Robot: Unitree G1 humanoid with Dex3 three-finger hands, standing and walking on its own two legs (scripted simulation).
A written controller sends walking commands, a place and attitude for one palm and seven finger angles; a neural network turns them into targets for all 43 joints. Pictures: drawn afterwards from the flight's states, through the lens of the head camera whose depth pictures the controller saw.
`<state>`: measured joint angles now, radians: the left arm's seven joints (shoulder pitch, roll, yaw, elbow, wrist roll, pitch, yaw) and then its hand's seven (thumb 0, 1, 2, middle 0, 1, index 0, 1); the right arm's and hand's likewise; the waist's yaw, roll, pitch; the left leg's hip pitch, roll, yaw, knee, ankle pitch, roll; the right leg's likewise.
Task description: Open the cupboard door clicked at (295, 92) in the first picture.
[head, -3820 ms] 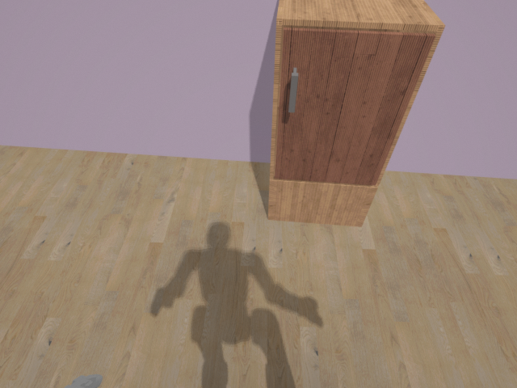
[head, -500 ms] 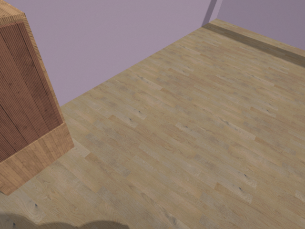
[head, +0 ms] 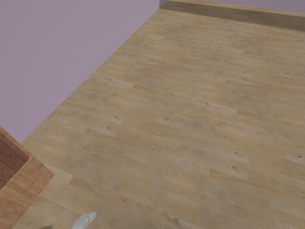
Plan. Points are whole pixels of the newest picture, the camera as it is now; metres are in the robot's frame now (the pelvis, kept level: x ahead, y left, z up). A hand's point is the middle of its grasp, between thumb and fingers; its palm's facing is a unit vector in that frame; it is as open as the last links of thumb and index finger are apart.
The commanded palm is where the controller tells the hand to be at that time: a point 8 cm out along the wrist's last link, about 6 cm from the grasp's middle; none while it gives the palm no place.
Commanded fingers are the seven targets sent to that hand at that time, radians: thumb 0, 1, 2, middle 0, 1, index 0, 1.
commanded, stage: turn to face it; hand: left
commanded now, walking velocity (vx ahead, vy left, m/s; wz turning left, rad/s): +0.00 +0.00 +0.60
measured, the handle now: out of the picture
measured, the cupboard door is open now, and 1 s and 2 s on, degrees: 0 0 0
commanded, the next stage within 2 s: take the last steps up to it in 1.68 s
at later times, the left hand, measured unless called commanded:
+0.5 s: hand out of the picture +0.03 +0.26 -0.15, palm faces +0.31 -0.92 -0.25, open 7.4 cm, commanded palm none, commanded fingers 0.00 0.90 0.90 -0.20 -0.30 -0.20 -0.30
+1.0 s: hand out of the picture -0.04 +0.17 -0.14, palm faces +0.58 -0.77 -0.27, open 7.4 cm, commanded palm none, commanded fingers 0.00 0.90 0.90 -0.20 -0.30 -0.20 -0.30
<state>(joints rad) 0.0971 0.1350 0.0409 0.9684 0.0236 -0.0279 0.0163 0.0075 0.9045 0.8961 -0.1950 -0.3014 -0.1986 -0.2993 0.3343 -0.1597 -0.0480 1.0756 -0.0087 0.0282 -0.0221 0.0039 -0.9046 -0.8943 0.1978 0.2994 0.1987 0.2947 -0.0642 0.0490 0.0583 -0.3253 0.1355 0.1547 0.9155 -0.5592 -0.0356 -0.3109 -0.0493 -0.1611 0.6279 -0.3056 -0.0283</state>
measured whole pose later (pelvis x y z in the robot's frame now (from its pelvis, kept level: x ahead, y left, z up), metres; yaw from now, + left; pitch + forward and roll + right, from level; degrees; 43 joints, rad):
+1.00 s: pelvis +0.02 -0.03 +0.01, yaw +36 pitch +0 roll +2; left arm 0.24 0.18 0.03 0.90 0.02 0.01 0.02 0.01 0.90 0.90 -0.20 -0.30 -0.20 -0.30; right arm 0.16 -0.27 -0.09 0.93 -0.02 0.09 0.03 0.00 -0.90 -0.89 0.20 0.30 0.20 0.29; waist -0.02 0.01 0.08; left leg -0.48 0.03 0.03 1.02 -0.41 -0.08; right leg -0.18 -0.12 -0.19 0.53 -0.34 0.00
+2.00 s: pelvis +0.00 +0.01 +0.00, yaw +62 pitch -1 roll -1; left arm 0.33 0.22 0.06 1.04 0.02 0.03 0.01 0.01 0.90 0.90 -0.20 -0.30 -0.20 -0.30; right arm 0.21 -0.19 -0.04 0.99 -0.03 0.00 0.01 0.00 -0.90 -0.89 0.20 0.30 0.20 0.29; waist 0.03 -0.05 0.03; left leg -0.23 0.02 0.09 0.60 -0.35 0.03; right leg -0.27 -0.11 -0.15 0.73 -0.47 0.03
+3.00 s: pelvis +0.15 +0.24 +0.01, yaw +61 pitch -1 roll +0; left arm 0.31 0.15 0.02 1.10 0.01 0.03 0.03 0.01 0.91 0.90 -0.20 -0.30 -0.20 -0.30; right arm 0.11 -0.12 -0.01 1.03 -0.01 -0.01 -0.04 0.00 -0.91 -0.89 0.20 0.30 0.20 0.29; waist 0.05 -0.04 0.06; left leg -0.30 0.04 0.12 0.51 -0.18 0.02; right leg -0.21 -0.04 -0.09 0.68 -0.47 0.01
